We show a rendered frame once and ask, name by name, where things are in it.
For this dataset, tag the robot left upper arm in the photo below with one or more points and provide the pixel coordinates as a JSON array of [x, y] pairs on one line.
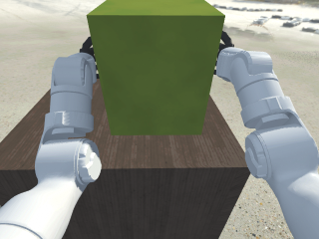
[[64, 168]]

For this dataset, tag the robot right hand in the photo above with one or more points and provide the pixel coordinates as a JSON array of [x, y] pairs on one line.
[[227, 44]]

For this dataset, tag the right robot forearm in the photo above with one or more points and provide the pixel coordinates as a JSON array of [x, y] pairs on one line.
[[257, 87]]

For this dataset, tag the pedestal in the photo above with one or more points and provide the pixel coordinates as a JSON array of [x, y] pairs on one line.
[[158, 186]]

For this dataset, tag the robot right upper arm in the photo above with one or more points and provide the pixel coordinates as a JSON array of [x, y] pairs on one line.
[[285, 156]]

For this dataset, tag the robot left hand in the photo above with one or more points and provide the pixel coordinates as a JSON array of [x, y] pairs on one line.
[[86, 48]]

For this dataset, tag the carton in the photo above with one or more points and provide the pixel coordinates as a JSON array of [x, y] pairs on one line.
[[155, 60]]

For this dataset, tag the left robot forearm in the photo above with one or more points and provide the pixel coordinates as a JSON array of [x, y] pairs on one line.
[[71, 98]]

